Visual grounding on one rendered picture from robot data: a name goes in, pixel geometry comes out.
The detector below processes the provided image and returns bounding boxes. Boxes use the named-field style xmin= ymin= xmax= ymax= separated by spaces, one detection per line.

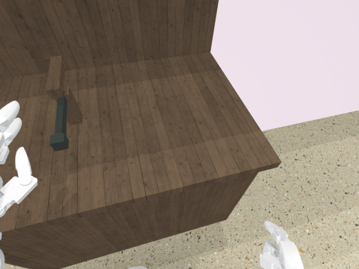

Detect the tap lever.
xmin=50 ymin=91 xmax=69 ymax=151

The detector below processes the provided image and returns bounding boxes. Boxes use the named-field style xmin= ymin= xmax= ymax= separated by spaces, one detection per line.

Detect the counter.
xmin=0 ymin=0 xmax=281 ymax=269

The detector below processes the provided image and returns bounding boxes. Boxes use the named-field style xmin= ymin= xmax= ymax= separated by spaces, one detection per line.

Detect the right robot hand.
xmin=260 ymin=220 xmax=304 ymax=269

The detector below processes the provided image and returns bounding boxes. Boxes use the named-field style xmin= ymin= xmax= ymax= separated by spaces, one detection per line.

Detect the left robot hand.
xmin=0 ymin=101 xmax=38 ymax=217

